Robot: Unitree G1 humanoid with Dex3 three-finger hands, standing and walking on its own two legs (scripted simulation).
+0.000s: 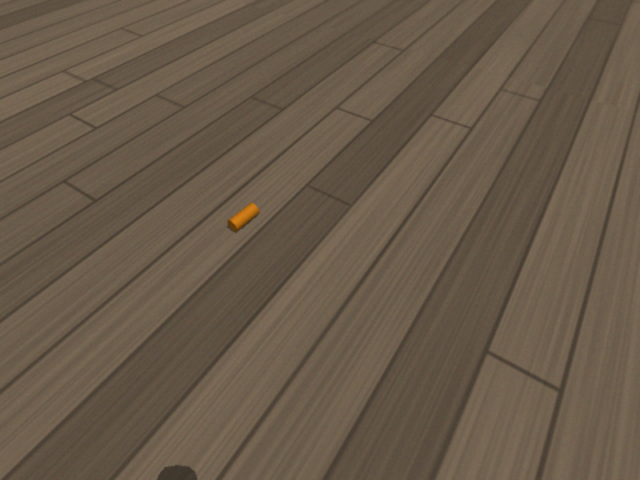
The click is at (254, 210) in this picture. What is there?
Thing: lying can
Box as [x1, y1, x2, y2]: [227, 203, 258, 231]
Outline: 254,204 250,203 227,221 229,226 233,230 236,231 258,213 258,209
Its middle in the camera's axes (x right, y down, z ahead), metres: -0.33 -0.11 +1.69
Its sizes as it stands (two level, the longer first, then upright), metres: 0.134 0.059 0.059
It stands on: the floor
